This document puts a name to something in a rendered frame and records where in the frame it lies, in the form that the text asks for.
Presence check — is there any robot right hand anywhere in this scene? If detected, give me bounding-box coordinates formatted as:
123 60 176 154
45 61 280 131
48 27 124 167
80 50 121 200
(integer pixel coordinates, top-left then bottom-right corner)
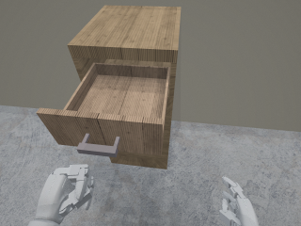
219 176 260 226

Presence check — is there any robot left hand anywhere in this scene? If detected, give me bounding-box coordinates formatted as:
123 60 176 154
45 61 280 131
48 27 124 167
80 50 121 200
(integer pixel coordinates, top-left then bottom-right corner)
35 164 96 224

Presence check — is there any handle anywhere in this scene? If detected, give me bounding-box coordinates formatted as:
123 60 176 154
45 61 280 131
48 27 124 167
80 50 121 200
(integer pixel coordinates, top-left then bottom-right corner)
76 133 120 157

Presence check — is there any drawer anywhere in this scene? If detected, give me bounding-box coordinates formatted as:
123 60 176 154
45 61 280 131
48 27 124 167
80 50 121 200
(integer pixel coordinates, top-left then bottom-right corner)
36 62 170 156

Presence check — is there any cabinet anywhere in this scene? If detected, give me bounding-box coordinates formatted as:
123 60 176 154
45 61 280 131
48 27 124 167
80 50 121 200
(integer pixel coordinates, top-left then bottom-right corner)
67 5 182 170

